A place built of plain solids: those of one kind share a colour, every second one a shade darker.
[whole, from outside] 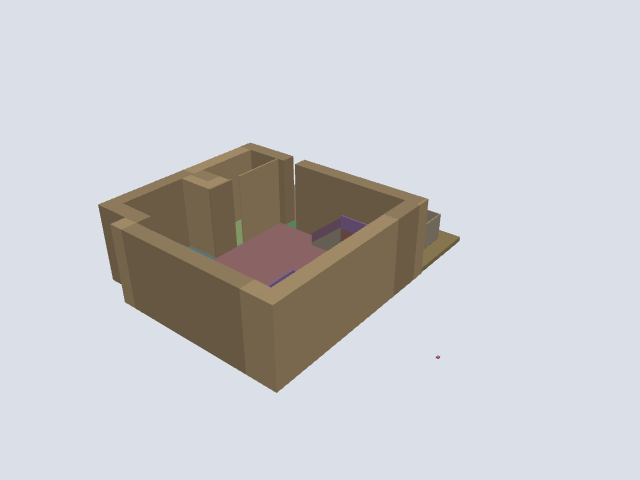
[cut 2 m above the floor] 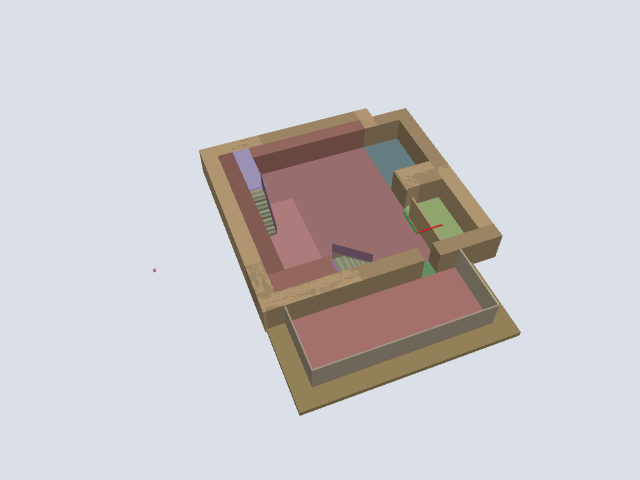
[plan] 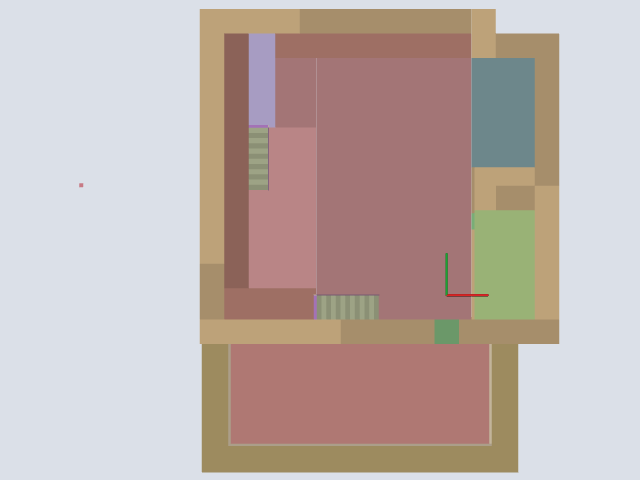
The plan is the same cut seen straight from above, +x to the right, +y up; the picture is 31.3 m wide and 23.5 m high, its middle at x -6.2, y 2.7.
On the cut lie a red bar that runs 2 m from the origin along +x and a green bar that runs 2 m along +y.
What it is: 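A prison house block; a day room with a gallery of cells round it a storey up, a servery, an office and a passage along the front, a yard behind a wall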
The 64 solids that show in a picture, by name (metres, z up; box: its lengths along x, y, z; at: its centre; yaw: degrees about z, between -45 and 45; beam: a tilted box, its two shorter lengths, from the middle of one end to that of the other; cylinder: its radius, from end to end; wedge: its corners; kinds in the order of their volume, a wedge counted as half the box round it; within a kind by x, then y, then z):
{
 "wall_brick_1": {"box": [1.2, 2.73, 6.3], "at": [-11.49, 0.17, 2.75]},
 "wall_brick_2": {"box": [1.2, 14.88, 6.3], "at": [-11.49, 6.57, 2.75]},
 "wall_brick_3": {"box": [3.7, 1.2, 6.3], "at": [-9.04, 13.41, 2.75]},
 "wall_brick_4": {"box": [6.9, 1.2, 6.3], "at": [-8.64, -1.79, 2.75]},
 "wall_brick_5": {"box": [11.3, 1.2, 6.3], "at": [-6.24, -1.79, 2.75]},
 "wall_brick_6": {"box": [10.8, 1.2, 6.3], "at": [-4.19, 13.41, 2.75]},
 "wall_brick_7": {"box": [0.15, 4.4, 6.3], "at": [1.29, 1.01, 2.75]},
 "wall_brick_8": {"box": [0.15, 2.25, 6.3], "at": [1.29, 5.14, 2.75]},
 "wall_brick_9": {"box": [1.2, 2.4, 6.3], "at": [1.81, 12.81, 2.75]},
 "wall_brick_10": {"box": [1.05, 2.1, 6.3], "at": [1.89, 5.21, 2.75]},
 "wall_brick_11": {"box": [3.1, 1.2, 6.3], "at": [2.76, 12.21, 2.75]},
 "wall_brick_12": {"box": [2.95, 1.2, 6.3], "at": [2.84, 4.76, 2.75]},
 "wall_brick_13": {"box": [2.95, 1.2, 6.3], "at": [2.84, 5.66, 2.75]},
 "wall_brick_14": {"box": [4.9, 1.2, 6.3], "at": [3.06, -1.79, 2.75]},
 "wall_brick_15": {"box": [1.2, 6.55, 6.3], "at": [4.91, 2.09, 2.75]},
 "wall_brick_16": {"box": [1.2, 7.75, 6.3], "at": [4.91, 8.94, 2.75]},
 "floor_gallery_metal_1": {"box": [1.2, 12.48, 3.1], "at": [-10.29, 6.57, 1.15]},
 "floor_gallery_metal_2": {"box": [4.5, 1.53, 3.1], "at": [-8.64, -0.43, 1.15]},
 "floor_gallery_metal_3": {"box": [9.6, 1.2, 3.1], "at": [-3.59, 12.21, 1.15]},
 "floor_dayroom_concrete_1": {"box": [3.3, 7.88, 0.4], "at": [-8.04, 4.27, -0.2]},
 "floor_dayroom_concrete_2": {"box": [2.0, 3.4, 0.4], "at": [-7.39, 9.91, -0.2]},
 "floor_dayroom_concrete_3": {"box": [7.6, 12.8, 0.4], "at": [-2.59, 5.21, -0.2]},
 "yard_concrete_1": {"box": [15.5, 7.6, 0.4], "at": [-4.24, -4.89, -0.25]},
 "yard_yard_concrete_1": {"box": [12.9, 5.0, 0.4], "at": [-4.24, -4.89, -0.2]},
 "floor_landing_metal_1": {"box": [1.3, 4.6, 3.1], "at": [-9.04, 10.51, 1.15]},
 "step_1": {"box": [0.95, 0.27, 0.26], "at": [-9.21, 5.29, 0.08]},
 "step_2": {"box": [0.95, 0.27, 0.47], "at": [-9.21, 5.54, 0.18]},
 "step_3": {"box": [0.95, 0.27, 0.67], "at": [-9.21, 5.79, 0.29]},
 "step_4": {"box": [0.95, 0.27, 0.88], "at": [-9.21, 6.05, 0.39]},
 "step_5": {"box": [0.95, 0.27, 1.09], "at": [-9.21, 6.3, 0.49]},
 "step_6": {"box": [0.95, 0.27, 1.3], "at": [-9.21, 6.56, 0.6]},
 "step_7": {"box": [0.95, 0.27, 1.5], "at": [-9.21, 6.81, 0.7]},
 "step_8": {"box": [0.95, 0.27, 1.71], "at": [-9.21, 7.06, 0.81]},
 "step_9": {"box": [0.95, 0.27, 1.92], "at": [-9.21, 7.32, 0.91]},
 "step_10": {"box": [0.95, 0.27, 2.13], "at": [-9.21, 7.57, 1.01]},
 "step_11": {"box": [0.95, 0.27, 2.33], "at": [-9.21, 7.82, 1.12]},
 "step_12": {"box": [0.95, 0.27, 2.54], "at": [-9.21, 8.08, 1.22]},
 "step_13": {"box": [0.26, 1.18, 2.56], "at": [-6.26, -0.6, 1.23]},
 "step_14": {"box": [0.26, 1.18, 2.36], "at": [-6.03, -0.6, 1.13]},
 "step_15": {"box": [0.26, 1.18, 2.17], "at": [-5.79, -0.6, 1.04]},
 "step_16": {"box": [0.26, 1.18, 1.98], "at": [-5.56, -0.6, 0.94]},
 "step_17": {"box": [0.26, 1.18, 1.79], "at": [-5.32, -0.6, 0.84]},
 "step_18": {"box": [0.26, 1.18, 1.59], "at": [-5.09, -0.6, 0.75]},
 "step_19": {"box": [0.26, 1.18, 1.4], "at": [-4.86, -0.6, 0.65]},
 "step_20": {"box": [0.26, 1.18, 1.21], "at": [-4.62, -0.6, 0.55]},
 "step_21": {"box": [0.26, 1.18, 1.01], "at": [-4.39, -0.6, 0.46]},
 "step_22": {"box": [0.26, 1.18, 0.82], "at": [-4.16, -0.6, 0.36]},
 "step_23": {"box": [0.26, 1.18, 0.63], "at": [-3.92, -0.6, 0.26]},
 "step_24": {"box": [0.26, 1.18, 0.44], "at": [-3.69, -0.6, 0.17]},
 "step_25": {"box": [0.26, 1.18, 0.24], "at": [-3.45, -0.6, 0.07]},
 "fence_metal_1": {"box": [0.12, 5.0, 2.6], "at": [-10.63, -4.89, 0.9]},
 "fence_metal_2": {"box": [12.9, 0.12, 2.6], "at": [-4.24, -7.33, 0.9]},
 "fence_metal_3": {"box": [0.12, 5.0, 2.6], "at": [2.15, -4.89, 0.9]},
 "floor_servery_lino_1": {"box": [3.1, 5.35, 0.4], "at": [2.76, 8.94, -0.2]},
 "floor_lino_1": {"box": [2.95, 5.35, 0.4], "at": [2.84, 1.49, -0.2]},
 "rail_metal_1": {"box": [0.12, 3.4, 1.12], "at": [-8.45, 9.91, 3.24]},
 "rail_metal_2": {"box": [3.3, 0.12, 1.12], "at": [-8.04, 0.28, 3.24]},
 "floor_hda_1": {"box": [0.95, 0.14, 2.75], "at": [-9.21, 8.26, 1.32]},
 "floor_hda_2": {"box": [0.15, 1.18, 2.75], "at": [-6.44, -0.6, 1.32]},
 "floor_sill_concrete_1": {"box": [1.2, 1.2, 0.4], "at": [0.01, -1.79, -0.2]},
 "floor_sill_concrete_2": {"box": [0.15, 0.8, 0.4], "at": [1.29, 3.61, -0.2]},
 "rail_1": {"wedge": [[-8.74, 5.12, 0.24], [-8.74, 5.12, 1.08], [-8.74, 8.21, 2.77], [-8.74, 8.21, 3.61], [-8.69, 5.12, 0.24], [-8.69, 5.12, 1.08], [-8.69, 8.21, 2.77], [-8.69, 8.21, 3.61]]},
 "rail_2": {"wedge": [[-6.39, -0.01, 2.78], [-6.39, -0.01, 3.62], [-6.39, 0.04, 2.78], [-6.39, 0.04, 3.62], [-3.29, -0.01, 0.23], [-3.29, -0.01, 1.07], [-3.29, 0.04, 0.23], [-3.29, 0.04, 1.07]]},
 "wall_1": {"wedge": [[-6.39, -0.01, -0.05], [-6.39, -0.01, 2.78], [-6.39, 0.04, -0.05], [-6.39, 0.04, 2.78], [-3.29, -0.01, -0.05], [-3.29, -0.01, 0.23], [-3.29, 0.04, -0.05], [-3.29, 0.04, 0.23]]}
}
